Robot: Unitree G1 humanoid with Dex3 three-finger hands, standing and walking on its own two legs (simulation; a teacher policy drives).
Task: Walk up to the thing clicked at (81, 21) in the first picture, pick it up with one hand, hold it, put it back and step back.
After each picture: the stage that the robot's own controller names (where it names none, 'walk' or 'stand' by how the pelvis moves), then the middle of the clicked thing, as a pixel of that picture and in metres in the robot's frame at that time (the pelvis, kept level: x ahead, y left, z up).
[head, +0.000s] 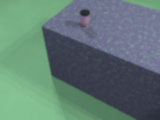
stand; (84, 19) +0.94 +0.00 -0.11
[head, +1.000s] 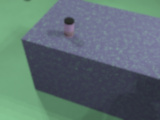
walk; (68, 27) +0.85 +0.07 -0.10
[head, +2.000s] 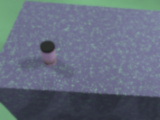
stand; (48, 53) +0.54 +0.17 -0.09
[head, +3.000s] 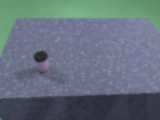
stand; (42, 63) +0.55 +0.22 -0.11
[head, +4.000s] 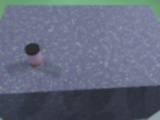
stand; (34, 56) +0.53 +0.25 -0.10
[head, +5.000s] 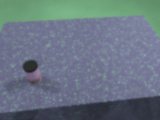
stand; (32, 72) +0.49 +0.24 -0.12
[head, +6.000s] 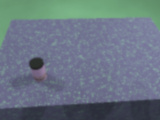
stand; (38, 70) +0.50 +0.23 -0.12
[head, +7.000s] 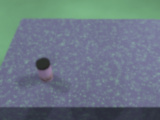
stand; (44, 70) +0.50 +0.19 -0.11
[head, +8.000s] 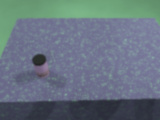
stand; (41, 66) +0.53 +0.22 -0.12
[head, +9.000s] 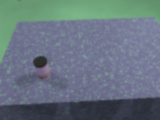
rise first; (42, 68) +0.52 +0.24 -0.11
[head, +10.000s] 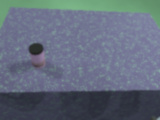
go down; (37, 56) +0.55 +0.21 -0.08
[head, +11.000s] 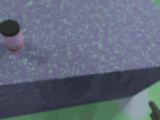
go down; (12, 37) +0.53 +0.22 -0.03
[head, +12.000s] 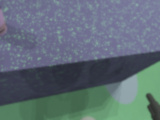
close in; out of the picture +0.54 +0.23 +0.00
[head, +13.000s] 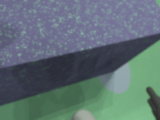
close; out of the picture +0.57 +0.24 +0.02
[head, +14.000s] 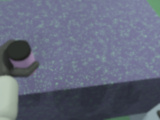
lift; (23, 59) +0.40 +0.18 +0.08
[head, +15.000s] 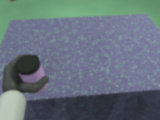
hold; (33, 74) +0.33 +0.17 +0.11
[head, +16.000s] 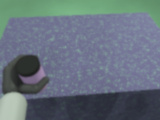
hold; (33, 75) +0.32 +0.16 +0.11
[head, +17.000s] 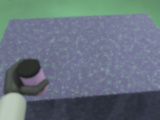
hold; (33, 78) +0.33 +0.17 +0.09
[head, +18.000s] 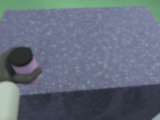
crouch; (26, 66) +0.36 +0.19 +0.09
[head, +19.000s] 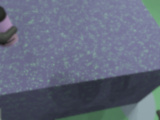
crouch; (1, 27) +0.49 +0.23 +0.11
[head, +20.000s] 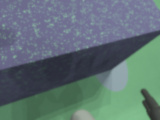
lower; out of the picture +0.56 +0.24 +0.02
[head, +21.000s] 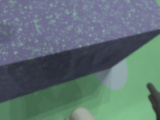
lower; out of the picture +0.56 +0.24 +0.02
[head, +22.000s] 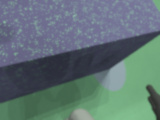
lower; out of the picture +0.56 +0.24 +0.02
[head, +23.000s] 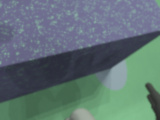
lower; out of the picture +0.56 +0.24 +0.02
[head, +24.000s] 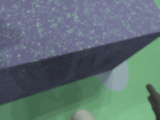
loosen; out of the picture +0.56 +0.23 +0.02
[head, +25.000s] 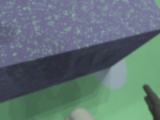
withdraw; out of the picture +0.56 +0.24 +0.01
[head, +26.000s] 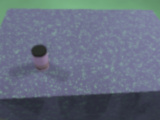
sink last; (40, 58) +0.52 +0.21 -0.06
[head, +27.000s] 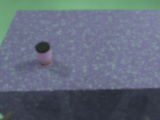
stand; (44, 54) +0.55 +0.22 -0.06
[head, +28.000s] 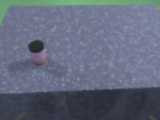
stand; (38, 54) +0.53 +0.22 -0.05
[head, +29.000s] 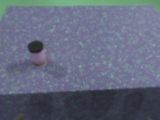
stand; (37, 54) +0.53 +0.22 -0.05
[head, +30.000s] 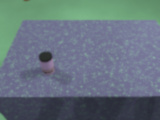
stand; (47, 63) +0.56 +0.21 -0.11
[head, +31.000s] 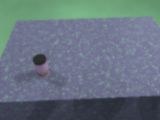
stand; (41, 66) +0.54 +0.24 -0.12
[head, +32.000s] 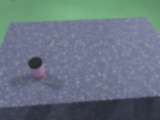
stand; (37, 69) +0.52 +0.24 -0.12
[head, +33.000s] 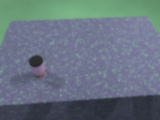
walk; (38, 67) +0.52 +0.24 -0.12
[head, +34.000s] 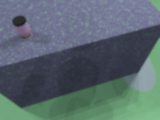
walk; (22, 28) +0.69 +0.33 -0.09
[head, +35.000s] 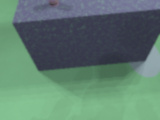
walk; out of the picture +1.03 +0.28 -0.10
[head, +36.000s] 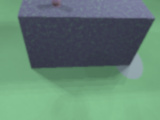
walk; out of the picture +1.17 +0.21 -0.10
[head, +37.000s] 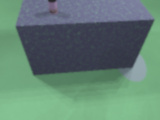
stand; (52, 5) +1.14 +0.25 -0.12
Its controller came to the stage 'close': yes
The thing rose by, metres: 0.23
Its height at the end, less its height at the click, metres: +0.00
